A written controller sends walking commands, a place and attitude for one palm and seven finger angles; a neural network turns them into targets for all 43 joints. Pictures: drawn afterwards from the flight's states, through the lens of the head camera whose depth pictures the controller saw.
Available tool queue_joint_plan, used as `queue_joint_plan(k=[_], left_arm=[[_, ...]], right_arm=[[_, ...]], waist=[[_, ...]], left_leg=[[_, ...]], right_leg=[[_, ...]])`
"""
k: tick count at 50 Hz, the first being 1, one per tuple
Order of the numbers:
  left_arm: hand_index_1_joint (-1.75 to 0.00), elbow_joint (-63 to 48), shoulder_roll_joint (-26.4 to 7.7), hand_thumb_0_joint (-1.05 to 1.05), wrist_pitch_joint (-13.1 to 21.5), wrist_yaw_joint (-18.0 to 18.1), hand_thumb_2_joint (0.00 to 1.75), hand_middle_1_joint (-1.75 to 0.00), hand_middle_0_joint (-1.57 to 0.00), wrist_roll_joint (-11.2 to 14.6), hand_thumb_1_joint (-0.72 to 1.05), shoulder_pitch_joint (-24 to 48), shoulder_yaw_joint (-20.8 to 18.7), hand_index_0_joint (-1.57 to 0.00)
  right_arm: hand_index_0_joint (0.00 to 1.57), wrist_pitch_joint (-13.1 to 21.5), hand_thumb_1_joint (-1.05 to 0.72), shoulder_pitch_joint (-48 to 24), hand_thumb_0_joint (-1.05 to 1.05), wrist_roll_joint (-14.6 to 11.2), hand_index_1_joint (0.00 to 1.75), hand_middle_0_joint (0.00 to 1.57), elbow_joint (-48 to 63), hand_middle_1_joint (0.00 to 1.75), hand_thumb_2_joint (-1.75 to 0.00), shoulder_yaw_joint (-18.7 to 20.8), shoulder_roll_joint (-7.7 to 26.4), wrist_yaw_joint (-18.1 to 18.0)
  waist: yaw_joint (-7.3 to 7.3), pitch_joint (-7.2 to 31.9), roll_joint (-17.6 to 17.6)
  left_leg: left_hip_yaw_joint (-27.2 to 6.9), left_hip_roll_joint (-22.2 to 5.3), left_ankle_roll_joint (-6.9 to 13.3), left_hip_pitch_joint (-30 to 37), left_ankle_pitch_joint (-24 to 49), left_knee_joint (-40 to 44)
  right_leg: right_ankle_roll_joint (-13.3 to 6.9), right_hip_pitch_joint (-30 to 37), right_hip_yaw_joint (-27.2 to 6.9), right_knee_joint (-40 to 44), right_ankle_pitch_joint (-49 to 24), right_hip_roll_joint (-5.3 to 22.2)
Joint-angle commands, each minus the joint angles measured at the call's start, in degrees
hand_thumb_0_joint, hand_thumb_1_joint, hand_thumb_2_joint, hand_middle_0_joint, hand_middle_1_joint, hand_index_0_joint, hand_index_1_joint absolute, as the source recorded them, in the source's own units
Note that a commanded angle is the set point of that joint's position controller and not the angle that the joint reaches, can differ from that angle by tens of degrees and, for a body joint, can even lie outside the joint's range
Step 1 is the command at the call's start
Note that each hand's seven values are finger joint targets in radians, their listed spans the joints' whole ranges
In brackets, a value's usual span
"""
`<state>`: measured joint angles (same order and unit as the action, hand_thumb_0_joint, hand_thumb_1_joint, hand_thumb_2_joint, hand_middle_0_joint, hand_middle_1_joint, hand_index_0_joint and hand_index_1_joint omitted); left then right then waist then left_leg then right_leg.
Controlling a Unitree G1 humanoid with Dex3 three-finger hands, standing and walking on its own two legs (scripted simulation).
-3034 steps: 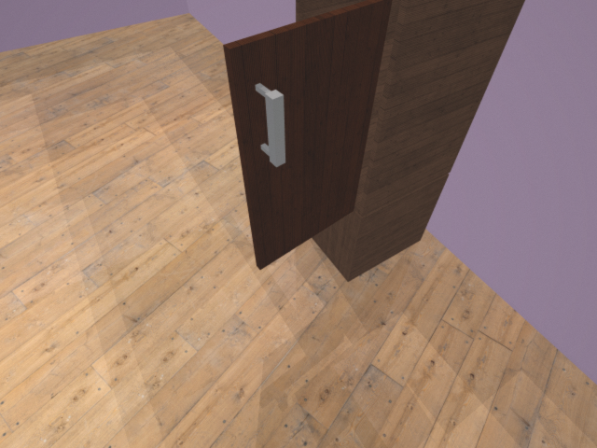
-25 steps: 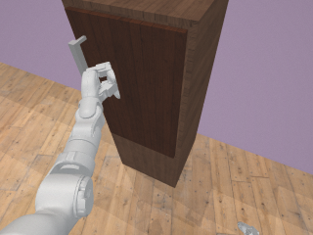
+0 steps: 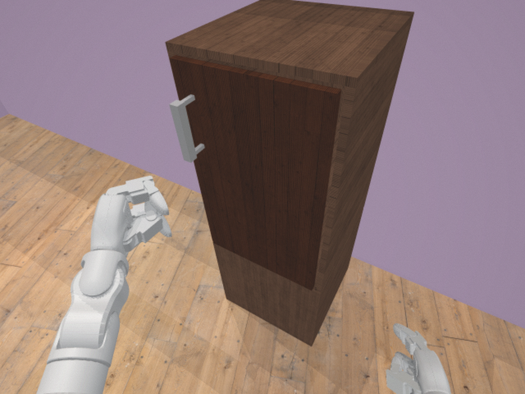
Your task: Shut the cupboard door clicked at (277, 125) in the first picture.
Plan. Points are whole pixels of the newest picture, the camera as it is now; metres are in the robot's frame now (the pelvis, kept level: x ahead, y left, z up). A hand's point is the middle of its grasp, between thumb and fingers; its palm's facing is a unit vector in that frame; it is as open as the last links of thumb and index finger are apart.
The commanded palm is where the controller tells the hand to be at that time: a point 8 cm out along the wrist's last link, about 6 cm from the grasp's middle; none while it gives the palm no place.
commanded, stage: draw the hand back to the body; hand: left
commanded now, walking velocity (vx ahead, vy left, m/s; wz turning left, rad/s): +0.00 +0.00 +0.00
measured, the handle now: (190, 128) +0.61 +0.20 +0.11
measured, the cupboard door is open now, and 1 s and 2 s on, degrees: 0 0 0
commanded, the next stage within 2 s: step back with the hand held close in 0.94 s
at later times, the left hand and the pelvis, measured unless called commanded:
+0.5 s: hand (54, 275) +0.21 +0.26 +0.16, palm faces +0.41 -0.84 -0.37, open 5.6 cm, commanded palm +0.15 +0.31 +0.18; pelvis +0.01 +0.01 +0.01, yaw +0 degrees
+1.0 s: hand (47, 277) +0.21 +0.27 +0.16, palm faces +0.45 -0.80 -0.40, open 7.4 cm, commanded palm +0.16 +0.30 +0.18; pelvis +0.02 +0.00 +0.01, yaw +1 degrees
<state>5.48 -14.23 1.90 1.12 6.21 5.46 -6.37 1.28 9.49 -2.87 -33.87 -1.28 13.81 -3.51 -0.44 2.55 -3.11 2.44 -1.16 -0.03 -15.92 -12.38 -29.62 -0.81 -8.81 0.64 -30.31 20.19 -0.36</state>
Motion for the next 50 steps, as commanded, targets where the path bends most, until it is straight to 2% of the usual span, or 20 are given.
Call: queue_joint_plan(k=[1,3,4,6,8,13,18,21,25,26,28,31,32,33,36,40,44,46,47,50], left_arm=[[-1.11,-17.4,-10.6,0.0,5.0,2.5,0.9,-1.11,-0.94,-1.0,0.9,12.6,-5.0,-0.94],[-1.05,-20.7,-9.7,0.0,5.4,2.8,0.9,-1.05,-0.89,-1.3,0.9,10.7,-4.6,-0.89],[-1.02,-21.5,-10.9,0.0,5.5,3.1,0.9,-1.02,-0.86,-1.6,0.9,9.7,-5.8,-0.86],[-0.96,-22.6,-11.9,0.0,5.3,3.4,0.9,-0.96,-0.81,-1.4,0.9,5.2,-7.3,-0.81],[-0.9,-25.5,-10.4,0.0,5.7,3.5,0.9,-0.9,-0.75,-1.5,0.9,4.0,-6.2,-0.75],[-0.75,-29.0,-11.6,0.0,6.0,4.0,0.9,-0.75,-0.61,-1.6,0.9,-4.6,-9.1,-0.61],[-0.6,-32.4,-13.4,0.0,6.5,4.4,0.9,-0.6,-0.47,-1.6,0.9,-12.8,-13.0,-0.47],[-0.51,-34.0,-15.9,0.0,6.8,4.6,0.9,-0.51,-0.39,-1.6,0.9,-18.6,-17.0,-0.39],[-0.39,-36.9,-16.2,0.0,7.3,4.8,0.9,-0.39,-0.28,-1.4,0.9,-24.1,-19.3,-0.28],[-0.36,-37.8,-17.6,0.0,7.4,4.9,0.9,-0.36,-0.25,-1.5,0.9,-25.8,-20.9,-0.25],[-0.3,-38.4,-17.9,0.0,7.7,5.2,0.9,-0.3,-0.2,-1.3,0.9,-28.9,-22.2,-0.2],[-0.3,-38.0,-14.9,0.0,7.4,5.1,0.9,-0.3,-0.2,-1.8,0.9,-25.0,-18.3,-0.2],[-0.3,-37.3,-15.9,0.0,7.2,5.4,0.9,-0.3,-0.2,-1.9,0.9,-23.9,-19.0,-0.2],[-0.3,-36.8,-15.0,0.0,7.2,5.5,0.9,-0.3,-0.2,-2.0,0.9,-23.3,-18.0,-0.2],[-0.3,-36.5,-16.2,0.0,7.0,5.7,0.9,-0.3,-0.2,-2.2,0.9,-22.9,-19.0,-0.2],[-0.3,-38.0,-16.6,0.0,7.1,5.7,0.9,-0.3,-0.2,-2.1,0.9,-25.0,-19.8,-0.2],[-0.3,-38.4,-16.9,0.0,6.7,5.5,0.9,-0.3,-0.2,-1.9,0.9,-25.9,-20.6,-0.2],[-0.3,-38.0,-17.7,0.0,6.4,5.3,0.9,-0.3,-0.2,-1.8,0.9,-26.5,-21.6,-0.2],[-0.3,-37.3,-16.3,0.0,6.1,5.1,0.9,-0.3,-0.2,-1.6,0.9,-26.8,-20.4,-0.2],[-0.3,-36.6,-16.5,0.0,5.9,5.0,0.9,-0.3,-0.2,-1.6,0.9,-26.5,-20.8,-0.2]], right_arm=[[0.2,1.9,-0.9,-6.3,0.0,0.7,0.3,0.2,8.0,0.3,-0.9,1.2,5.2,-0.8],[0.2,1.9,-0.9,-6.7,0.0,0.9,0.3,0.2,8.2,0.3,-0.9,0.8,4.7,-0.8],[0.2,1.9,-0.9,-6.9,0.0,1.1,0.3,0.2,8.2,0.3,-0.9,0.7,4.8,-0.8],[0.2,2.1,-0.9,-7.2,0.0,1.2,0.3,0.2,8.1,0.3,-0.9,0.9,4.9,-0.9],[0.2,2.2,-0.9,-7.6,0.0,1.4,0.3,0.2,8.4,0.3,-0.9,0.7,4.5,-0.9],[0.2,2.8,-0.9,-8.0,0.0,1.7,0.3,0.2,8.1,0.3,-0.9,0.8,4.6,-0.9],[0.2,3.5,-0.9,-8.2,0.0,1.8,0.3,0.2,8.1,0.3,-0.9,1.2,4.6,-0.9],[0.2,4.1,-0.9,-8.0,0.0,1.9,0.3,0.2,7.8,0.3,-0.9,1.6,5.0,-0.8],[0.2,4.8,-0.9,-7.5,0.0,1.8,0.3,0.2,8.0,0.3,-0.9,2.0,4.6,-0.8],[0.2,5.2,-0.9,-7.5,0.0,1.8,0.3,0.2,7.9,0.3,-0.9,2.2,4.9,-0.8],[0.2,5.6,-0.9,-7.1,0.0,1.8,0.3,0.2,8.0,0.3,-0.9,2.3,4.7,-0.9],[0.2,6.4,-0.9,-6.9,0.0,1.8,0.3,0.2,7.3,0.3,-0.9,2.6,5.3,-1.1],[0.2,6.5,-0.9,-6.3,0.0,1.9,0.3,0.2,7.1,0.3,-0.9,2.6,5.5,-1.3],[0.2,6.6,-0.9,-6.5,0.0,1.9,0.3,0.2,7.0,0.3,-0.9,2.6,5.4,-1.4],[0.2,6.8,-0.9,-6.5,0.0,2.0,0.3,0.2,6.8,0.3,-0.9,2.7,5.6,-1.8],[0.2,6.6,-0.9,-6.8,0.0,2.2,0.3,0.2,7.0,0.3,-0.9,2.5,4.9,-1.6],[0.2,6.2,-0.9,-6.8,0.0,2.3,0.3,0.2,7.2,0.3,-0.9,2.1,4.5,-1.3],[0.2,6.0,-0.9,-7.0,0.0,2.4,0.3,0.2,7.2,0.3,-0.9,2.2,4.7,-1.4],[0.2,5.7,-0.9,-6.9,0.0,2.3,0.3,0.2,7.4,0.3,-0.9,2.0,4.2,-1.4],[0.2,5.3,-0.9,-6.9,0.0,2.3,0.3,0.2,7.7,0.3,-0.9,2.1,4.5,-1.3]], waist=[[-0.3,5.4,1.7],[-0.33,5.9,-0.3],[-0.65,6.0,-1.1],[-1.09,5.0,-0.4],[-0.86,5.1,-1.4],[-1.52,3.8,-0.6],[-2.22,2.5,0.2],[-2.91,2.1,0.2],[-3.02,1.0,-0.9],[-3.35,1.1,-1.6],[-3.5,0.8,-0.7],[-2.19,-0.9,-0.2],[-2.29,-0.7,0.6],[-2.17,-0.9,0.5],[-2.7,0.0,1.4],[-3.38,2.3,0.3],[-3.49,1.7,-2.0],[-3.76,1.5,-0.4],[-3.41,0.3,0.0],[-3.46,0.2,0.7]], left_leg=[[-0.9,0.9,2.3,14.4,4.9,5.6],[-1.2,0.8,2.0,16.0,6.0,6.7],[-1.2,0.8,2.0,16.5,6.4,7.0],[-1.2,0.5,1.9,16.4,6.4,7.7],[-1.7,0.4,1.6,17.1,5.9,8.7],[-2.2,0.2,1.4,16.8,5.7,9.4],[-2.3,0.1,1.4,15.5,5.3,9.7],[-2.1,0.1,1.5,15.1,7.0,9.0],[-1.7,0.1,1.4,14.5,6.8,8.6],[-1.9,0.1,1.5,14.4,7.1,8.4],[-1.7,0.2,1.5,13.8,7.5,8.3],[-1.3,0.2,1.8,14.7,7.1,7.9],[-1.5,0.3,1.9,14.4,6.8,8.1],[-1.6,0.4,2.0,14.8,6.4,8.2],[-1.5,0.7,2.3,15.2,7.6,7.8],[-1.2,0.9,2.2,15.6,11.1,7.3],[-1.0,0.9,1.9,15.0,12.2,7.1],[-0.8,0.9,2.0,15.1,13.7,6.7],[-0.6,0.7,1.9,14.7,13.6,6.9],[-0.7,0.7,2.0,14.6,12.9,7.0]], right_leg=[[0.6,-6.1,0.0,10.4,-12.7,-0.6],[0.3,-4.5,0.4,10.7,-13.3,-0.6],[0.2,-4.5,0.4,11.1,-13.4,-0.7],[0.2,-3.5,0.4,12.0,-13.2,-0.7],[0.0,-2.9,0.7,12.0,-12.0,-0.6],[0.0,-2.1,1.2,12.6,-11.3,-0.7],[0.1,-1.7,1.4,12.8,-10.5,-0.5],[0.1,-1.3,1.3,13.2,-12.1,-0.5],[0.3,-2.0,1.5,13.0,-11.6,-0.2],[0.2,-1.8,1.3,13.4,-11.8,-0.3],[0.3,-1.6,1.5,12.9,-12.3,0.0],[0.6,-3.9,1.2,13.7,-11.9,-0.1],[0.7,-3.6,1.3,13.4,-11.6,0.1],[0.7,-4.0,1.3,13.4,-11.0,0.0],[0.7,-3.2,1.1,13.5,-12.5,0.1],[0.6,-1.0,1.0,12.3,-16.8,0.4],[0.5,-0.4,0.9,12.3,-18.4,0.5],[0.6,-0.4,0.8,12.7,-20.5,0.3],[0.8,-0.7,0.9,12.3,-20.6,0.5],[0.9,-1.0,1.0,12.6,-19.6,0.3]])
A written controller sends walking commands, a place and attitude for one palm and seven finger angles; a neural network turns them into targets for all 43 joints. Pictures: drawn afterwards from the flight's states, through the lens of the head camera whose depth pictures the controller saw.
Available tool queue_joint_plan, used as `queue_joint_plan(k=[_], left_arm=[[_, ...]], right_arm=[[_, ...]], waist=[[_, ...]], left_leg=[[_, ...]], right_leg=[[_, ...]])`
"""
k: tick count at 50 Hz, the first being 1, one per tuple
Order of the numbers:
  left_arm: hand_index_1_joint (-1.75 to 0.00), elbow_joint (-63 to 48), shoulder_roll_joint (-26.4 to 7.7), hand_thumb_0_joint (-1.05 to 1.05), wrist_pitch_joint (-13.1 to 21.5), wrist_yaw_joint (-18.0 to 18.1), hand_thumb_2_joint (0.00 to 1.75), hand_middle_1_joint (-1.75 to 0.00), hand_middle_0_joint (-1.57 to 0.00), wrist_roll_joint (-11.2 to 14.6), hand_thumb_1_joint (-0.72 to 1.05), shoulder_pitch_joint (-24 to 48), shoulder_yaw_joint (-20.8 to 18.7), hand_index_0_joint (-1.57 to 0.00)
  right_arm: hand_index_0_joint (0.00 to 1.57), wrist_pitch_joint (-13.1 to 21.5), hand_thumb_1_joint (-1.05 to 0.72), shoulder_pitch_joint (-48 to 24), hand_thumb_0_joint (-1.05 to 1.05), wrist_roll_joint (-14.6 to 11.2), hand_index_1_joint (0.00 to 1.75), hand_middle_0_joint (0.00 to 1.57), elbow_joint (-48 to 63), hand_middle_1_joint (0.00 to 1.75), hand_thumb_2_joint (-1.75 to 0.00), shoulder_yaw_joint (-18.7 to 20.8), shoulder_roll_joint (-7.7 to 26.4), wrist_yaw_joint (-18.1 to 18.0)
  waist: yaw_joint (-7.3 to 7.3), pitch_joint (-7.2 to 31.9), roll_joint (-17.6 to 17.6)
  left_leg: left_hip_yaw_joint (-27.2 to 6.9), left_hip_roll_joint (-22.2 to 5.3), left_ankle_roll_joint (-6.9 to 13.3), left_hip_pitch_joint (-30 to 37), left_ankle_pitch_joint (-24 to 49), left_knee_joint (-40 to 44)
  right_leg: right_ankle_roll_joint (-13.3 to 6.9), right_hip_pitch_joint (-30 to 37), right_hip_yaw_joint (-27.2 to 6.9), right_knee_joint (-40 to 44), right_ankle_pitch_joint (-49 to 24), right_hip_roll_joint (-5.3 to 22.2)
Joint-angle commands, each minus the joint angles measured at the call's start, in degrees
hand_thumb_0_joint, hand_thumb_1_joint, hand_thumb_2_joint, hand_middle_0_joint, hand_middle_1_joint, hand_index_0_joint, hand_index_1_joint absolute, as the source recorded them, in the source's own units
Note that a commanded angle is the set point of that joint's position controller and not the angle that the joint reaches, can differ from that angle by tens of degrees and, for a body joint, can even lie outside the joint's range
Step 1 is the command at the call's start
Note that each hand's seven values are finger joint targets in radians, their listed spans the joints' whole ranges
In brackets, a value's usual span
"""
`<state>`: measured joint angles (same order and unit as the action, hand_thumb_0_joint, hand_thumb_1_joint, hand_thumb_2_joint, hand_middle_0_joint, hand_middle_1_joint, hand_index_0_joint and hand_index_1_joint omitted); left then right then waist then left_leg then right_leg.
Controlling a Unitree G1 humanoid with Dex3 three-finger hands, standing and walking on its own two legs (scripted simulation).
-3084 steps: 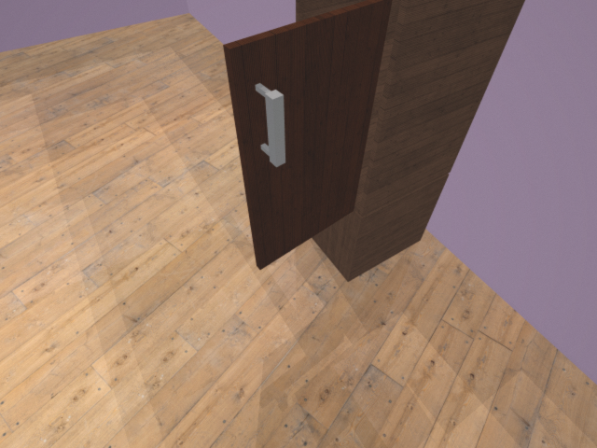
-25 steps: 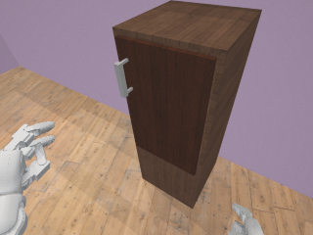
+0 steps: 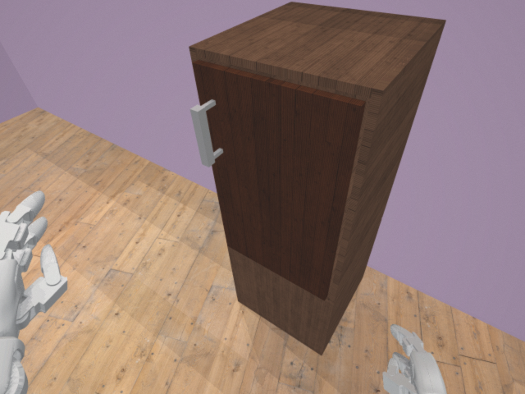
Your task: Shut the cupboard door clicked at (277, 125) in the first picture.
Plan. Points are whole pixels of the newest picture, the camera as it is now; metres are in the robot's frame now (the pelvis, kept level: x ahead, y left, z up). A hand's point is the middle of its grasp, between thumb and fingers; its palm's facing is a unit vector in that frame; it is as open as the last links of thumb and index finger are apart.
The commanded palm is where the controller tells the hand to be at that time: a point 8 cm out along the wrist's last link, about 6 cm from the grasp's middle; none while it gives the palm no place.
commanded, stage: step back with the hand held close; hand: left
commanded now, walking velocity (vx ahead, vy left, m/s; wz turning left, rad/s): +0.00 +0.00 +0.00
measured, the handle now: (209, 133) +0.59 +0.19 +0.11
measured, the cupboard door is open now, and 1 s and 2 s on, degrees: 0 0 0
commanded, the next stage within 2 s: stop stepping back and stand still in 1.26 s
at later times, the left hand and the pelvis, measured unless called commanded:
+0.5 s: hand (25, 301) +0.16 +0.30 +0.15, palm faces +0.35 -0.79 -0.50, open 7.4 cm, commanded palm +0.10 +0.33 +0.17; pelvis -0.04 +0.03 -0.01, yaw -1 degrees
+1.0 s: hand out of the picture +0.07 +0.33 +0.17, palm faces +0.51 -0.76 -0.41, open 7.4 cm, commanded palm -0.01 +0.36 +0.17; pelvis -0.13 +0.05 -0.02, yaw +4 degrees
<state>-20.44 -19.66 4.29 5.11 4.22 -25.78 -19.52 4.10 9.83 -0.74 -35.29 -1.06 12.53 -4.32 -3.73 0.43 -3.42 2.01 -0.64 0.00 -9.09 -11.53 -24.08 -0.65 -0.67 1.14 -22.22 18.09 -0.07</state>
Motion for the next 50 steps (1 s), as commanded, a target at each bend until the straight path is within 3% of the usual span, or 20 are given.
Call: queue_joint_plan(k=[1,3,4,5,8,12,17,22,26,30,31,32,36,39,41,42,44,46,47,50], left_arm=[[-0.3,-10.9,-11.4,0.0,3.5,0.9,0.9,-0.3,-0.2,0.4,0.9,4.5,-7.9,-0.2],[-0.3,-11.3,-11.0,0.0,3.4,0.9,0.9,-0.3,-0.2,0.4,0.9,4.4,-7.4,-0.2],[-0.3,-15.2,-18.3,0.0,5.5,1.3,0.9,-0.3,-0.2,-0.2,0.9,10.0,-13.0,-0.2],[-0.3,-10.8,-14.5,0.0,5.6,0.9,0.9,-0.3,-0.2,-0.2,0.9,5.0,-9.8,-0.2],[-0.3,-10.6,-13.5,0.0,5.7,0.7,0.9,-0.3,-0.2,-0.5,0.9,0.6,-8.9,-0.2],[-0.3,-14.1,-14.7,0.0,5.1,1.3,0.9,-0.3,-0.2,0.1,0.9,-1.9,-10.0,-0.2],[-0.3,-16.7,-16.5,0.0,5.1,2.4,0.9,-0.3,-0.2,0.6,0.9,-3.6,-11.7,-0.2],[-0.3,-16.4,-16.0,0.0,6.0,2.9,0.9,-0.3,-0.2,0.8,0.9,-4.9,-11.6,-0.2],[-0.3,-17.0,-16.4,0.0,7.8,3.5,0.9,-0.3,-0.2,0.1,0.9,-3.5,-12.5,-0.2],[-0.3,-16.6,-14.1,0.0,9.5,3.8,0.9,-0.3,-0.2,-1.0,0.9,-2.6,-11.9,-0.2],[-0.3,-17.4,-16.1,0.0,10.1,3.9,0.9,-0.3,-0.2,-1.2,0.9,-2.4,-13.9,-0.2],[-0.3,-18.0,-14.4,0.0,10.3,3.8,0.9,-0.3,-0.2,-1.2,0.9,-2.5,-12.3,-0.2],[-0.3,-18.9,-16.5,0.0,11.3,3.9,0.9,-0.3,-0.2,-1.1,0.9,-3.8,-14.3,-0.2],[-0.3,-19.0,-14.1,0.0,11.6,4.6,0.9,-0.3,-0.2,-0.8,0.9,-1.3,-10.7,-0.2],[-0.3,-18.2,-15.1,0.0,11.5,5.4,0.9,-0.3,-0.2,-1.1,0.9,1.8,-10.9,-0.2],[-0.3,-18.7,-14.1,0.0,11.6,5.5,0.9,-0.3,-0.2,-1.3,0.9,3.6,-9.3,-0.2],[-0.3,-18.7,-15.1,0.0,12.1,5.6,0.9,-0.3,-0.2,-1.3,0.9,4.5,-10.4,-0.2],[-0.3,-18.6,-15.8,0.0,13.1,5.4,0.9,-0.3,-0.2,-1.8,0.9,3.6,-13.2,-0.2],[-0.3,-19.0,-15.4,0.0,13.6,5.0,0.9,-0.3,-0.2,-1.7,0.9,3.8,-13.7,-0.2],[-0.3,-19.1,-15.0,0.0,14.2,3.7,0.9,-0.3,-0.2,-0.4,0.9,-1.3,-13.8,-0.2]], right_arm=[[0.2,2.4,-0.9,-7.3,0.0,0.2,0.3,0.2,9.0,0.3,-0.9,2.0,5.9,-0.5],[0.2,2.2,-0.9,-7.2,0.0,0.2,0.3,0.2,9.2,0.3,-0.9,1.9,5.7,-0.5],[0.2,0.9,-0.9,-6.9,0.0,-0.3,0.3,0.2,10.2,0.3,-0.9,2.2,7.0,-0.3],[0.2,0.0,-0.9,-6.9,0.0,0.0,0.3,0.2,8.8,0.3,-0.9,2.2,6.3,-0.5],[0.2,-2.1,-0.9,-6.5,0.0,-0.3,0.3,0.2,10.1,0.3,-0.9,3.1,6.8,-0.6],[0.2,-4.2,-0.9,-6.1,0.0,-0.8,0.3,0.2,12.2,0.3,-0.9,3.5,7.1,-1.0],[0.2,-5.6,-0.9,-5.5,0.0,-1.0,0.3,0.2,13.8,0.3,-0.9,3.5,7.3,-1.5],[0.2,-4.8,-0.9,-4.9,0.0,-0.9,0.3,0.2,14.1,0.3,-0.9,3.6,7.7,-1.5],[0.2,-3.1,-0.9,-5.1,0.0,-0.7,0.3,0.2,14.0,0.3,-0.9,3.9,8.8,-1.7],[0.2,-1.2,-0.9,-3.8,0.0,-0.6,0.3,0.2,13.6,0.3,-0.9,3.8,8.9,-1.5],[0.2,-0.7,-0.9,-4.0,0.0,-0.4,0.3,0.2,13.4,0.3,-0.9,4.2,9.3,-1.6],[0.2,-0.3,-0.9,-3.3,0.0,-0.4,0.3,0.2,13.2,0.3,-0.9,3.8,8.6,-1.4],[0.2,1.0,-0.9,-2.4,0.0,0.1,0.3,0.2,12.2,0.3,-0.9,4.5,8.5,-1.0],[0.2,1.4,-0.9,-1.1,0.0,0.3,0.3,0.2,9.9,0.3,-0.9,4.1,7.0,-0.7],[0.2,1.8,-0.9,-0.8,0.0,0.7,0.3,0.2,8.3,0.3,-0.9,4.3,7.5,-0.9],[0.2,1.9,-0.9,-0.9,0.0,0.5,0.3,0.2,8.3,0.3,-0.9,3.8,7.0,-1.0],[0.2,2.7,-0.9,-2.4,0.0,0.4,0.3,0.2,8.9,0.3,-0.9,3.6,7.8,-1.6],[0.2,3.8,-0.9,-4.4,0.0,0.4,0.3,0.2,9.7,0.3,-0.9,4.0,9.4,-2.1],[0.2,3.8,-0.9,-3.9,0.0,0.7,0.3,0.2,9.4,0.3,-0.9,4.1,8.7,-1.8],[0.2,4.0,-0.9,-3.5,0.0,0.6,0.3,0.2,9.5,0.3,-0.9,4.7,7.6,-0.1]], waist=[[-0.28,2.9,1.1],[-0.23,3.6,0.7],[1.57,1.9,0.9],[2.25,2.7,3.8],[2.26,7.6,4.9],[2.55,10.9,1.0],[2.7,10.7,0.0],[2.85,8.1,-0.6],[3.14,4.5,-4.3],[2.98,3.3,-7.6],[2.7,4.2,-8.2],[2.94,4.1,-7.3],[3.07,4.5,-1.4],[4.22,3.3,6.7],[4.78,3.3,7.6],[5.2,2.5,6.5],[4.72,1.6,0.2],[3.52,2.8,-12.1],[3.05,4.2,-11.9],[2.55,6.5,-9.7]], left_leg=[[0.0,0.2,2.1,8.1,12.8,1.2],[0.1,0.3,2.1,8.2,13.3,1.2],[-0.6,-1.2,3.2,5.4,11.6,-3.5],[-0.7,-1.0,3.1,4.5,12.2,-5.7],[0.1,-1.4,3.0,4.2,18.7,-7.2],[-0.6,-3.1,2.8,5.7,27.5,-6.5],[-2.5,-4.3,2.4,3.3,26.0,-4.1],[-4.3,-5.3,2.5,-2.4,12.0,-0.1],[-7.3,-6.6,3.5,-11.9,-10.3,6.2],[-11.5,-8.9,5.0,-25.1,-26.0,12.4],[-11.8,-9.0,5.1,-26.1,-26.9,12.6],[-11.7,-8.7,5.0,-26.5,-26.4,11.9],[-7.9,-5.0,3.2,-20.9,-23.7,4.0],[-4.5,-1.4,0.7,-7.7,-12.7,-9.7],[-4.0,-0.9,0.5,-2.6,-9.2,-13.9],[-5.5,-1.8,0.8,-3.1,-9.1,-11.7],[-10.7,-5.7,2.4,-7.9,-15.2,0.2],[-21.8,-14.6,6.2,-25.9,-34.6,17.1],[-22.4,-16.1,6.6,-29.6,-34.9,18.4],[-14.0,-13.6,4.4,-24.5,-25.7,13.9]], right_leg=[[0.8,-8.7,0.2,4.8,-18.8,0.1],[0.9,-8.3,0.3,4.2,-19.7,0.3],[1.4,-13.1,-3.5,6.8,-25.6,4.0],[1.6,-12.7,-3.3,5.8,-30.4,5.5],[2.8,-9.8,-2.3,1.0,-41.4,6.3],[2.6,-10.0,-1.2,-2.4,-38.2,5.0],[1.6,-10.7,-1.1,-3.4,-28.3,3.7],[1.3,-12.1,-1.9,-2.5,-14.3,2.7],[1.2,-10.8,-1.9,-3.2,-2.7,0.9],[1.2,-3.0,-0.6,-10.3,-0.2,-1.6],[1.2,-1.9,-0.7,-11.0,0.0,-2.1],[0.9,-2.1,-0.8,-11.1,0.2,-1.9],[-1.2,-11.3,-6.0,-3.6,8.3,0.8],[-4.6,-27.8,-13.3,5.2,12.9,8.1],[-5.0,-32.8,-14.1,5.7,9.3,9.8],[-4.0,-32.7,-11.3,3.3,8.2,8.8],[-0.7,-28.9,-6.0,-2.8,10.4,2.6],[1.6,-10.7,-1.3,-21.1,6.4,-4.7],[1.3,-6.4,-0.8,-26.2,5.4,-5.4],[-0.2,-7.9,0.5,-21.5,9.4,-5.0]])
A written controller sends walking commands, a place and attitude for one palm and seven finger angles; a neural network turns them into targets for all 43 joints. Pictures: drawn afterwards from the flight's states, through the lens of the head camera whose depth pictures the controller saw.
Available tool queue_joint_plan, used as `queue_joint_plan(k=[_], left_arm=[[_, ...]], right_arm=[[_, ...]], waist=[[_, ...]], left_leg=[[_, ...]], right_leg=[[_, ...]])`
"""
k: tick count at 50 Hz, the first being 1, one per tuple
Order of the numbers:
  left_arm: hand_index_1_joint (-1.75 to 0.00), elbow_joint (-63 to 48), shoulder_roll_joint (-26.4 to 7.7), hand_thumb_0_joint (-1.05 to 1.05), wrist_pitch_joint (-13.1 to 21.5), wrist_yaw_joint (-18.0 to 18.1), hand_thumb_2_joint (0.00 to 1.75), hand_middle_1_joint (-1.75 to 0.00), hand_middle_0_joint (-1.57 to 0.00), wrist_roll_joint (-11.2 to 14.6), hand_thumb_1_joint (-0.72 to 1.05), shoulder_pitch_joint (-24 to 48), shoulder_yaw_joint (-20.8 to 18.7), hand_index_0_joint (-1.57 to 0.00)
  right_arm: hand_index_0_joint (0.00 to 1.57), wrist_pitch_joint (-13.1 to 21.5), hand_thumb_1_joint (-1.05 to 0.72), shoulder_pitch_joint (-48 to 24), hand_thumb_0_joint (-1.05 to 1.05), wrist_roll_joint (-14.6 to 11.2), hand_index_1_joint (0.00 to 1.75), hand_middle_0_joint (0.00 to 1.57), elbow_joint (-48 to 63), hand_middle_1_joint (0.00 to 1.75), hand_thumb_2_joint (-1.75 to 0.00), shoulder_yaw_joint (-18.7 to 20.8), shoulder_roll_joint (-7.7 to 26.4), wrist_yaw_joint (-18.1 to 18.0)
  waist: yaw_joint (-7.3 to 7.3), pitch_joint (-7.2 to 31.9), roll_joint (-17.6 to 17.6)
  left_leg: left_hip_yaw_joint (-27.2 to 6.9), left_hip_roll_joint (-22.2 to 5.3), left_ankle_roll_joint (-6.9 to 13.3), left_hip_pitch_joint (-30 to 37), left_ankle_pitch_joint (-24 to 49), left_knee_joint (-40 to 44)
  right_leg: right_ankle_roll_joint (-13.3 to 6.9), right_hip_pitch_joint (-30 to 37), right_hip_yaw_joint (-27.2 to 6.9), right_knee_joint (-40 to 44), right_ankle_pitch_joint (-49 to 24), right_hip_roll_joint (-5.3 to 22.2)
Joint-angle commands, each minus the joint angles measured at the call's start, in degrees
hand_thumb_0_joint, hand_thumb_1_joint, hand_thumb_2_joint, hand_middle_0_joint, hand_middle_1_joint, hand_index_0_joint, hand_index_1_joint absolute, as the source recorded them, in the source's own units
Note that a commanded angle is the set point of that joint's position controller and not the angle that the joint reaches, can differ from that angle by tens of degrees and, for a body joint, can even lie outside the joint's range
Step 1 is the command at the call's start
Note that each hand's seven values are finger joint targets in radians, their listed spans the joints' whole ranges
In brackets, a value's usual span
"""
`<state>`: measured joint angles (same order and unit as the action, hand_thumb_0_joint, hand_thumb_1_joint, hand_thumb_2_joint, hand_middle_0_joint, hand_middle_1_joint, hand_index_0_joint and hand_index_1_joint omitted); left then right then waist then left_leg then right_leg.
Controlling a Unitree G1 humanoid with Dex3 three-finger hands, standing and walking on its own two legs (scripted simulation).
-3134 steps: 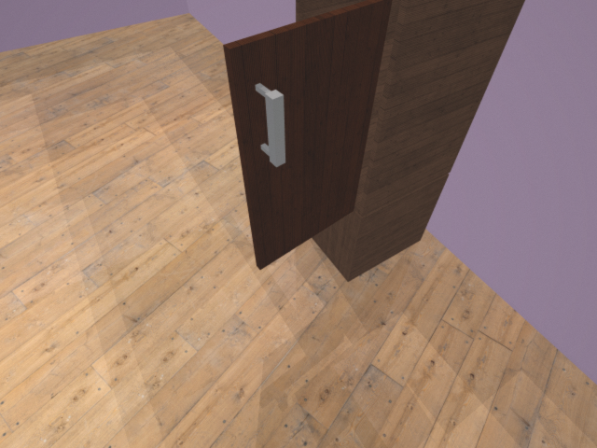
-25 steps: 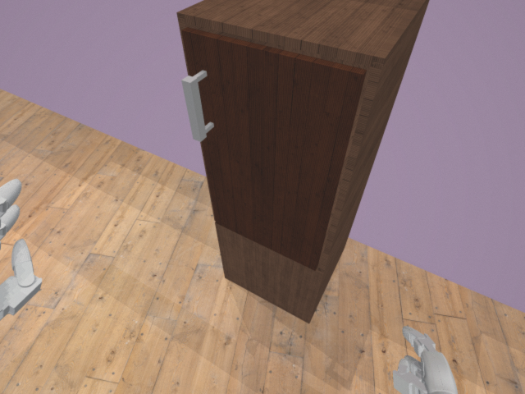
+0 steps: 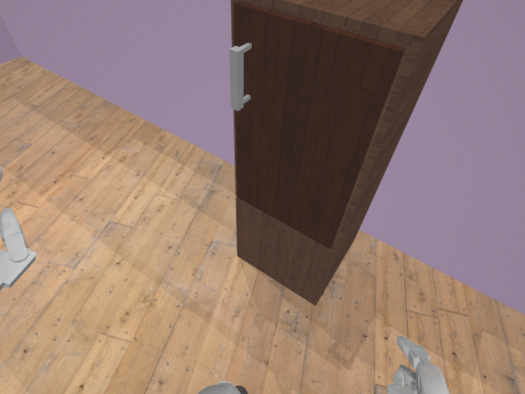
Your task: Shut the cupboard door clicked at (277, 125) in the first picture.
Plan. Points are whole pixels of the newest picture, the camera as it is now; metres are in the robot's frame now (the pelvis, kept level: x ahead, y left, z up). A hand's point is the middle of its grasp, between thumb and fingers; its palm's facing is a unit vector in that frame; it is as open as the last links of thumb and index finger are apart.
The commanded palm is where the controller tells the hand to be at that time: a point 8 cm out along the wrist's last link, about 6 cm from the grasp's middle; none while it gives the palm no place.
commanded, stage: step back with the hand held close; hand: left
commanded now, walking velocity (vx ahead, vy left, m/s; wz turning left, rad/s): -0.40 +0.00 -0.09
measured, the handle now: (242, 77) +0.73 +0.10 +0.13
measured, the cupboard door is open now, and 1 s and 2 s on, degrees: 0 0 0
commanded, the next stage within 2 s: stop stepping back and stand still in 0.26 s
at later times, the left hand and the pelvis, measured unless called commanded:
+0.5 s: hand out of the picture +0.12 +0.27 +0.19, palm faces +0.29 -0.84 -0.46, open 7.4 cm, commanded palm +0.06 +0.32 +0.19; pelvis -0.11 +0.03 +0.01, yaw -6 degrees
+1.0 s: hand out of the picture +0.07 +0.28 +0.19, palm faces +0.36 -0.82 -0.44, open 7.4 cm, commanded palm +0.01 +0.32 +0.19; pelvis -0.15 +0.04 +0.01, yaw -5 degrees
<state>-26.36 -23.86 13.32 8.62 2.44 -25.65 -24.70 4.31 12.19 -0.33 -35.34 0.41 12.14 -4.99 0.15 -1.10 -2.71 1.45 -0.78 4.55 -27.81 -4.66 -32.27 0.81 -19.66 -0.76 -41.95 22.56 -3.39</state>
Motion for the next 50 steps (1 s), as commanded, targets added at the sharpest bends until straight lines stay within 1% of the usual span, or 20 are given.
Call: queue_joint_plan(k=[1,3,5,7,10,12,13,15,16,17,20,24,27,28,30,35,38,41,46,50], left_arm=[[-0.3,-13.0,-11.2,0.0,5.3,-0.1,0.9,-0.3,-0.2,1.6,0.9,-3.8,-9.1,-0.2],[-0.3,-14.5,-11.0,0.0,5.7,-0.6,0.9,-0.3,-0.2,2.4,0.9,-4.1,-7.7,-0.2],[-0.3,-15.0,-13.0,0.0,6.4,-0.1,0.9,-0.3,-0.2,2.1,0.9,-1.0,-7.8,-0.2],[-0.3,-12.7,-11.0,0.0,3.6,0.8,0.9,-0.3,-0.2,1.1,0.9,-0.2,-4.7,-0.2],[-0.3,-13.2,-12.5,0.0,2.3,1.5,0.9,-0.3,-0.2,0.4,0.9,2.5,-6.2,-0.2],[-0.3,-15.1,-13.7,0.0,2.5,1.5,0.9,-0.3,-0.2,0.2,0.9,3.9,-6.8,-0.2],[-0.3,-16.1,-13.7,0.0,2.9,1.4,0.9,-0.3,-0.2,0.3,0.9,3.0,-7.1,-0.2],[-0.3,-14.0,-13.2,0.0,3.8,0.6,0.9,-0.3,-0.2,1.2,0.9,-1.6,-8.6,-0.2],[-0.3,-15.9,-13.8,0.0,3.6,-0.2,0.9,-0.3,-0.2,2.3,0.9,-5.1,-10.0,-0.2],[-0.3,-18.4,-11.6,0.0,3.6,-0.6,0.9,-0.3,-0.2,2.3,0.9,-4.1,-8.4,-0.2],[-0.3,-20.3,-9.7,0.0,3.0,-0.2,0.9,-0.3,-0.2,2.4,0.9,-6.7,-7.2,-0.2],[-0.3,-18.3,-10.8,0.0,0.7,0.5,0.9,-0.3,-0.2,2.3,0.9,-7.9,-8.1,-0.2],[-0.3,-15.4,-12.5,0.0,-0.4,0.7,0.9,-0.3,-0.2,2.1,0.9,-7.0,-8.8,-0.2],[-0.3,-16.5,-13.8,0.0,-0.2,1.1,0.9,-0.3,-0.2,2.4,0.9,-3.3,-8.9,-0.2],[-0.3,-12.8,-10.7,0.0,-2.2,2.0,0.9,-0.3,-0.2,2.1,0.9,-4.2,-6.2,-0.2],[-0.3,-9.6,-10.2,0.0,-0.7,3.0,0.9,-0.3,-0.2,0.1,0.9,3.3,-4.0,-0.2],[-0.3,-12.6,-10.7,0.0,0.3,2.8,0.9,-0.3,-0.2,0.3,0.9,1.4,-4.8,-0.2],[-0.3,-15.7,-11.8,0.0,1.1,1.9,0.9,-0.3,-0.2,-0.4,0.9,2.0,-6.2,-0.2],[-0.3,-11.0,-10.6,0.0,1.0,1.9,0.9,-0.3,-0.2,-0.1,0.9,-4.0,-7.0,-0.2],[-0.3,-10.3,-9.3,0.0,0.9,1.8,0.9,-0.3,-0.2,0.7,0.9,-4.1,-5.4,-0.2]], right_arm=[[0.2,4.0,-0.9,-5.8,0.0,0.1,0.3,0.2,9.8,0.3,-0.9,3.3,8.0,0.9],[0.2,3.9,-0.9,-5.5,0.0,0.0,0.3,0.2,9.3,0.3,-0.9,2.7,6.9,1.5],[0.2,3.2,-0.9,-4.5,0.0,0.5,0.3,0.2,7.9,0.3,-0.9,2.3,5.6,1.8],[0.2,2.4,-0.9,-4.5,0.0,0.1,0.3,0.2,6.7,0.3,-0.9,3.3,6.2,1.7],[0.2,1.1,-0.9,-6.6,0.0,0.6,0.3,0.2,7.4,0.3,-0.9,1.2,4.9,0.3],[0.2,1.1,-0.9,-5.9,0.0,0.2,0.3,0.2,7.1,0.3,-0.9,1.3,6.0,-1.0],[0.2,1.3,-0.9,-6.1,0.0,-0.1,0.3,0.2,8.0,0.3,-0.9,2.2,7.4,-1.2],[0.2,2.6,-0.9,-3.8,0.0,-0.5,0.3,0.2,8.6,0.3,-0.9,3.7,7.6,-0.1],[0.2,3.4,-0.9,-5.2,0.0,0.9,0.3,0.2,9.2,0.3,-0.9,3.6,7.8,0.4],[0.2,3.7,-0.9,-5.4,0.0,1.6,0.3,0.2,8.9,0.3,-0.9,3.1,7.2,0.9],[0.2,4.6,-0.9,-3.3,0.0,0.2,0.3,0.2,8.5,0.3,-0.9,3.6,7.7,2.0],[0.2,3.9,-0.9,-3.6,0.0,0.3,0.3,0.2,9.8,0.3,-0.9,2.3,7.1,1.5],[0.2,2.0,-0.9,-3.0,0.0,1.2,0.3,0.2,9.0,0.3,-0.9,2.3,5.8,1.2],[0.2,1.9,-0.9,-2.7,0.0,1.3,0.3,0.2,7.9,0.3,-0.9,2.5,6.4,0.8],[0.2,1.1,-0.9,-2.5,0.0,0.6,0.3,0.2,6.8,0.3,-0.9,2.6,6.6,0.3],[0.2,2.7,-0.9,-3.1,0.0,0.5,0.3,0.2,5.4,0.3,-0.9,1.6,7.2,-0.9],[0.2,3.8,-0.9,-3.8,0.0,-0.3,0.3,0.2,7.5,0.3,-0.9,2.3,9.0,-1.3],[0.2,4.4,-0.9,-4.6,0.0,0.6,0.3,0.2,6.7,0.3,-0.9,1.3,7.4,-1.0],[0.2,4.7,-0.9,-3.1,0.0,0.3,0.3,0.2,6.6,0.3,-0.9,1.7,7.1,0.0],[0.2,3.3,-0.9,-2.6,0.0,0.1,0.3,0.2,6.3,0.3,-0.9,1.8,6.2,0.8]], waist=[[-1.51,8.3,-11.4],[-1.02,7.5,-6.5],[-0.19,7.2,6.2],[-0.5,5.7,13.6],[0.24,3.2,8.6],[0.77,5.5,2.1],[-0.02,8.6,-4.9],[-0.7,14.7,-6.3],[-1.42,15.4,-14.1],[-0.82,13.9,-14.4],[-0.32,12.7,-9.0],[0.44,6.9,-11.2],[1.08,5.7,0.9],[1.3,6.6,6.0],[0.71,3.4,12.0],[1.23,-0.6,3.8],[0.48,1.7,-4.3],[0.64,-1.2,-11.7],[0.25,2.2,-2.7],[0.9,4.1,4.5]], left_leg=[[-11.7,-12.6,-1.1,-4.5,-31.5,21.1],[-7.1,-9.5,-3.8,1.2,-25.8,14.5],[0.3,-2.7,-7.3,13.3,-15.2,-5.8],[-2.9,0.1,-6.7,10.5,-18.9,-24.3],[-3.7,-1.6,-5.9,3.7,-17.8,-11.9],[-2.3,-2.0,-5.3,9.5,0.9,6.4],[-7.6,-8.2,-2.9,12.4,17.1,8.9],[-10.7,-14.8,0.4,17.0,26.9,8.7],[-15.3,-17.1,1.9,13.1,20.3,13.5],[-16.6,-18.6,3.1,8.3,11.4,15.8],[-12.0,-15.7,2.2,12.2,-1.7,15.1],[-8.7,-9.9,-2.9,1.3,-33.6,22.6],[-0.4,-1.4,-6.5,8.0,-21.7,2.8],[-0.5,-0.3,-6.5,14.5,-15.7,-8.9],[-3.0,0.0,-5.8,5.9,-14.4,-19.6],[-0.8,-1.3,-2.6,11.5,-15.0,2.9],[-12.0,-8.5,0.5,14.6,-11.0,11.0],[-19.4,-11.0,1.1,5.4,-33.0,22.6],[-8.4,-6.3,-1.6,4.3,-24.5,15.0],[-2.6,-2.2,-3.3,10.0,-10.4,0.5]], right_leg=[[-1.8,11.1,2.7,2.6,4.6,-1.3],[-3.1,6.3,-0.7,15.3,5.1,2.5],[-8.1,-9.1,-17.2,28.7,2.5,15.7],[-12.5,-13.7,-21.0,28.8,-2.7,22.6],[-8.8,-1.8,-13.2,18.8,-31.9,18.3],[-3.9,2.2,-7.2,10.1,-37.6,12.4],[-0.5,2.2,-4.1,6.4,-30.8,6.3],[0.4,2.1,-1.9,0.3,-6.2,1.3],[0.7,2.1,-1.1,-5.5,4.8,0.2],[0.6,3.5,-1.8,-11.2,7.7,-0.1],[0.6,1.5,0.3,-5.1,5.1,-0.1],[-1.2,14.6,6.0,13.2,3.7,-1.8],[-7.8,5.7,-5.3,28.4,7.5,9.2],[-10.6,-4.3,-12.9,32.0,12.9,15.7],[-13.1,-4.4,-17.9,32.6,18.9,19.5],[-7.4,0.0,-7.0,23.4,8.0,13.2],[-2.4,2.2,-0.7,12.6,-4.5,4.6],[-0.9,5.6,2.1,8.1,-0.9,2.1],[-2.0,12.4,-0.2,18.7,-3.5,3.8],[-5.8,6.2,-11.3,25.4,-4.9,11.8]])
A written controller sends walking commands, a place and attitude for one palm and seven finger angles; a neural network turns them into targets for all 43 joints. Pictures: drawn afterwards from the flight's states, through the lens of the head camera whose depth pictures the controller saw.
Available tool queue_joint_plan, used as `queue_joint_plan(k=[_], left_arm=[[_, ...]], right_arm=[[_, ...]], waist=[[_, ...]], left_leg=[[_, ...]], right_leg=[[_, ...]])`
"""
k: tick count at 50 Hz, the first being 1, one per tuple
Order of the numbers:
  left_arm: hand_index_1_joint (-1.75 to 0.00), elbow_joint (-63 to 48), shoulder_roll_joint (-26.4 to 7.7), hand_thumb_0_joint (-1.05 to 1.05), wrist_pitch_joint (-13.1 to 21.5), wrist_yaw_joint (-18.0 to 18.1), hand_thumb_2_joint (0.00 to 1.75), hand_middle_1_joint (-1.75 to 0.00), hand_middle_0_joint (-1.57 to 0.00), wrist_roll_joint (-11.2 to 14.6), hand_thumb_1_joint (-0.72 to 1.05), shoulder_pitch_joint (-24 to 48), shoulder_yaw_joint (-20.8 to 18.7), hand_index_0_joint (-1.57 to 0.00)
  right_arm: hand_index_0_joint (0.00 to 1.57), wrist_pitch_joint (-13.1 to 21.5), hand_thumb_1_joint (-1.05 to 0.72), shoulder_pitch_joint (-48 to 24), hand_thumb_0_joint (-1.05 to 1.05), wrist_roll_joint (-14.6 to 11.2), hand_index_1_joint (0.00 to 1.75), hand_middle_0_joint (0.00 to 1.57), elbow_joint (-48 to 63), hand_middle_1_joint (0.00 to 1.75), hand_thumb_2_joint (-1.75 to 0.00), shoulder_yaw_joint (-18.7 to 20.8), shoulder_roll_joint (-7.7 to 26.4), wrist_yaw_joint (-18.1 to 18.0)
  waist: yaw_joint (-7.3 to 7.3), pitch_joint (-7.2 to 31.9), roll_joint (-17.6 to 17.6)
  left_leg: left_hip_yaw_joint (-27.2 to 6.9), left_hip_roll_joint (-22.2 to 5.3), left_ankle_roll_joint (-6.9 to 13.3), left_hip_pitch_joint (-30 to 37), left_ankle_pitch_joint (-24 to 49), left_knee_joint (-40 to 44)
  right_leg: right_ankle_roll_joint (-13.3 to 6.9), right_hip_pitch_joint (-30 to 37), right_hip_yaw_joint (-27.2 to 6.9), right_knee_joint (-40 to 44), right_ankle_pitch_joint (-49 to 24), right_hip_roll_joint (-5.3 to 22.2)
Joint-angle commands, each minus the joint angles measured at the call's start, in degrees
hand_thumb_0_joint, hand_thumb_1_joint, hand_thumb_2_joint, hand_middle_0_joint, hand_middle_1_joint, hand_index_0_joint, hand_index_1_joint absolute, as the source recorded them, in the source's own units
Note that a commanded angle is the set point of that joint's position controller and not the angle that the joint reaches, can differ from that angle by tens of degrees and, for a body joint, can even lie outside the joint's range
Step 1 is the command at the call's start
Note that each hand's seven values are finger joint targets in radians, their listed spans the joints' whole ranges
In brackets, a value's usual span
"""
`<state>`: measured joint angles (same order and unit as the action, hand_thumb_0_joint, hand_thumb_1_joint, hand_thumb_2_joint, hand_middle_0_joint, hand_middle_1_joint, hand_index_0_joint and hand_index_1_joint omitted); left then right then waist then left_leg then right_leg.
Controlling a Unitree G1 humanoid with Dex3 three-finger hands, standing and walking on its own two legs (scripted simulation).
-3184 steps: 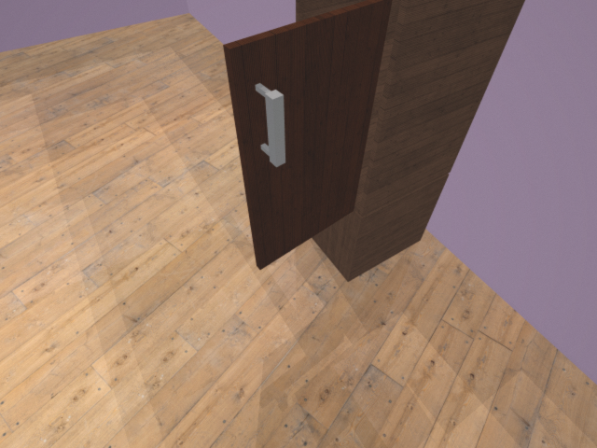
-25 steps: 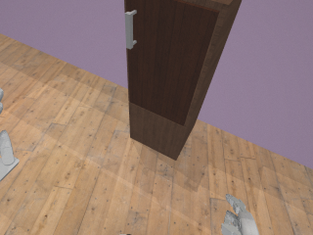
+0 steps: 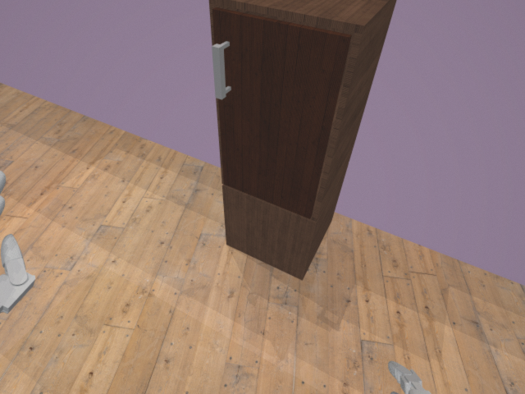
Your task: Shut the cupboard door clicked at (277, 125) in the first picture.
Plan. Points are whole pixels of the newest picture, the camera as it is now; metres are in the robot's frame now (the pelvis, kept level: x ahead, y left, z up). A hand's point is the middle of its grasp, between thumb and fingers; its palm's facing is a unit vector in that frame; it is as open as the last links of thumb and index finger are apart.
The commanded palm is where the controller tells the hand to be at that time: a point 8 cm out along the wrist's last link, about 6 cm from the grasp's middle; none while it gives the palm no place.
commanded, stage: stop stepping back and stand still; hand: left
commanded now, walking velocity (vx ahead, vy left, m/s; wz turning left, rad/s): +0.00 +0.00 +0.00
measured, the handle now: (223, 70) +0.87 +0.13 +0.11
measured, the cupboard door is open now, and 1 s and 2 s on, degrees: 0 0 0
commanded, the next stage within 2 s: let the arm hang, fingers relaxed in 0.30 s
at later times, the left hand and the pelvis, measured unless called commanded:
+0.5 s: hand (67, 315) +0.22 +0.28 +0.04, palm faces +0.21 -0.86 -0.47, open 7.4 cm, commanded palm none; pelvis +0.00 +0.02 +0.00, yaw +1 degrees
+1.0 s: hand out of the picture -0.13 +0.18 -0.16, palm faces +0.07 -0.98 -0.18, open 7.3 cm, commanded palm none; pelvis -0.02 +0.02 +0.00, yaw +2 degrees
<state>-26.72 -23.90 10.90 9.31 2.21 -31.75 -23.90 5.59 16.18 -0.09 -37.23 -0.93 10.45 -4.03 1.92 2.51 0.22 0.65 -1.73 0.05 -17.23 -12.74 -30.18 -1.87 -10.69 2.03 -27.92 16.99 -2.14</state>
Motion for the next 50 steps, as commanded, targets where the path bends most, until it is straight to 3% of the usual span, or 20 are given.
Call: queue_joint_plan(k=[1,2,5,7,11,14,19,20,21,23,26,29,34,38,40,42,50], left_arm=[[-0.3,-9.9,-10.2,0.0,3.1,1.2,0.9,-0.3,-0.2,1.0,0.9,2.7,-6.8,-0.2],[-0.3,-9.3,-9.4,0.0,3.0,1.2,0.9,-0.3,-0.2,1.2,0.9,2.8,-6.0,-0.2],[-0.3,-10.4,-9.9,0.0,2.9,1.0,0.9,-0.3,-0.2,1.0,0.9,4.8,-6.0,-0.2],[-0.3,-10.1,-10.0,0.0,2.9,0.7,0.9,-0.3,-0.2,0.9,0.9,5.7,-5.8,-0.2],[-0.3,-11.4,-10.5,0.0,3.0,0.6,0.9,-0.3,-0.2,0.8,0.9,6.8,-6.0,-0.2],[-0.3,-10.9,-9.4,0.0,2.9,0.5,0.9,-0.3,-0.2,1.0,0.9,4.5,-5.4,-0.2],[-0.3,-11.0,-9.6,0.0,2.9,0.5,0.9,-0.3,-0.2,1.4,0.9,2.1,-6.1,-0.2],[-0.3,31.6,-0.2,0.0,-5.7,-7.4,0.9,-0.3,-0.2,-2.9,0.9,6.3,18.8,-0.2],[-0.3,34.3,1.0,0.0,-9.9,-8.6,0.9,-0.3,-0.2,-3.5,0.9,7.1,17.2,-0.2],[-0.3,39.3,1.6,0.0,-10.6,-9.4,0.9,-0.3,-0.2,-3.6,0.9,10.0,18.2,-0.2],[-0.3,49.6,-0.1,0.0,-10.5,-9.6,0.9,-0.3,-0.2,-3.8,0.9,14.1,19.3,-0.2],[-0.3,60.9,1.8,0.0,-11.3,-8.9,0.9,-0.3,-0.2,-3.5,0.9,16.6,20.8,-0.2],[-0.3,75.8,3.8,0.0,-11.5,-8.5,0.9,-0.3,-0.2,-3.0,0.9,15.2,21.7,-0.2],[-0.3,83.9,6.8,0.0,-11.3,-8.4,0.9,-0.3,-0.2,-2.9,0.9,11.4,21.9,-0.2],[-0.3,87.0,7.6,0.0,-11.2,-8.4,0.9,-0.3,-0.2,-2.8,0.9,9.7,22.2,-0.2],[-0.3,89.3,8.9,0.0,-11.1,-8.2,0.9,-0.3,-0.2,-2.9,0.9,8.5,22.5,-0.2],[-0.3,93.5,11.4,0.0,-11.0,-7.5,0.9,-0.3,-0.2,-3.0,0.9,4.2,22.8,-0.2]], right_arm=[[0.2,2.0,-0.9,-6.8,0.0,-0.1,0.3,0.2,8.2,0.3,-0.9,3.1,8.0,-0.2],[0.2,1.7,-0.9,-6.6,0.0,-0.2,0.3,0.2,8.1,0.3,-0.9,2.8,7.5,-0.3],[0.2,1.4,-0.9,-7.4,0.0,-0.3,0.3,0.2,8.7,0.3,-0.9,2.8,8.0,-0.7],[0.2,1.3,-0.9,-8.1,0.0,-0.4,0.3,0.2,9.0,0.3,-0.9,2.5,7.8,-1.0],[0.2,1.4,-0.9,-8.5,0.0,-0.6,0.3,0.2,9.8,0.3,-0.9,2.7,8.1,-1.0],[0.2,1.1,-0.9,-8.4,0.0,-0.7,0.3,0.2,10.4,0.3,-0.9,2.5,7.8,-0.7],[0.2,0.5,-0.9,-8.4,0.0,-0.8,0.3,0.2,11.2,0.3,-0.9,2.5,7.9,-0.7],[0.2,3.8,-0.9,-13.0,0.0,-1.6,0.3,0.2,1.1,0.3,-0.9,4.5,17.8,4.5],[0.2,1.7,-0.9,-7.9,0.0,-0.4,0.3,0.2,-1.6,0.3,-0.9,5.7,15.7,4.5],[0.2,-0.8,-0.9,-6.7,0.0,0.3,0.3,0.2,-1.5,0.3,-0.9,4.4,15.1,4.1],[0.2,-2.3,-0.9,-8.2,0.0,1.0,0.3,0.2,-2.5,0.3,-0.9,3.5,15.3,3.9],[0.2,-4.2,-0.9,-7.2,0.0,1.6,0.3,0.2,-6.2,0.3,-0.9,2.3,12.1,3.6],[0.2,-5.6,-0.9,-5.4,0.0,1.6,0.3,0.2,-12.7,0.3,-0.9,1.5,9.5,2.9],[0.2,-6.1,-0.9,-1.8,0.0,1.3,0.3,0.2,-17.4,0.3,-0.9,1.7,7.3,2.1],[0.2,-6.2,-0.9,0.1,0.0,1.1,0.3,0.2,-19.4,0.3,-0.9,1.8,6.6,1.9],[0.2,-6.3,-0.9,2.0,0.0,0.9,0.3,0.2,-20.8,0.3,-0.9,1.9,6.1,1.6],[0.2,-6.8,-0.9,6.5,0.0,0.9,0.3,0.2,-24.2,0.3,-0.9,2.2,3.7,1.5]], waist=[[-0.89,0.5,1.3],[-0.73,0.9,2.1],[-1.16,2.3,-0.6],[-1.42,2.2,-3.2],[-1.82,2.8,-4.6],[-1.89,3.5,-3.7],[-1.86,3.4,-5.1],[-0.46,-1.9,-5.8],[-1.05,2.5,-4.1],[-1.82,1.7,-1.0],[-2.18,1.0,7.7],[-1.48,0.6,5.4],[-1.86,-1.8,-6.8],[-1.73,-3.1,-9.5],[-1.69,-3.8,-9.0],[-1.45,-5.3,-5.3],[-1.28,-8.6,1.0]], left_leg=[[-1.8,-1.1,0.9,0.8,-0.6,-2.4],[-2.0,-1.3,0.9,0.9,1.5,-1.8],[-2.3,-2.2,1.3,5.6,10.1,1.4],[-3.6,-3.4,1.6,6.3,13.8,3.5],[-3.4,-3.4,1.6,6.4,15.5,4.1],[-3.5,-3.3,1.4,5.5,14.7,4.5],[-3.6,-3.3,1.1,4.7,13.5,5.6],[-3.9,-3.8,1.5,0.6,24.5,-2.5],[-3.4,-4.4,1.0,4.0,24.7,-1.8],[-6.8,-5.9,3.2,0.0,17.9,0.6],[-8.7,-4.8,3.7,-1.7,15.7,1.4],[-7.3,-2.6,2.5,1.0,10.8,2.1],[-8.0,-2.6,2.2,1.2,1.7,8.0],[-8.1,-2.7,2.2,2.3,-3.2,9.9],[-8.4,-3.0,2.3,2.4,-5.1,11.2],[-8.6,-3.5,2.5,2.7,-5.8,11.7],[-7.5,-2.8,2.7,1.9,-7.9,11.5]], right_leg=[[-3.4,-4.0,-14.7,11.4,-2.1,11.1],[-3.2,-2.5,-12.9,10.0,-5.7,11.0],[-0.7,-1.6,-7.7,5.9,-14.6,7.4],[0.9,-0.8,-5.6,4.6,-15.8,5.4],[1.4,1.1,-5.2,4.9,-17.5,4.8],[1.3,2.7,-5.1,5.4,-17.2,4.9],[1.3,2.8,-4.5,5.9,-15.2,4.7],[0.2,-3.5,-0.1,-2.4,-23.3,8.4],[0.0,-4.4,-3.2,-0.7,-18.7,7.9],[0.3,-4.5,-1.5,-2.4,-7.5,6.0],[-0.6,-1.6,-3.2,-0.7,-6.9,6.6],[-1.4,-2.4,-5.3,2.5,-5.0,8.4],[-1.0,-0.4,-5.4,5.9,0.6,7.2],[-1.3,-0.5,-4.8,8.5,1.2,6.8],[-1.3,-0.7,-4.5,8.9,1.1,6.5],[-1.2,-1.6,-4.1,9.6,1.5,6.4],[-1.1,-5.0,-4.6,10.4,6.6,6.4]])
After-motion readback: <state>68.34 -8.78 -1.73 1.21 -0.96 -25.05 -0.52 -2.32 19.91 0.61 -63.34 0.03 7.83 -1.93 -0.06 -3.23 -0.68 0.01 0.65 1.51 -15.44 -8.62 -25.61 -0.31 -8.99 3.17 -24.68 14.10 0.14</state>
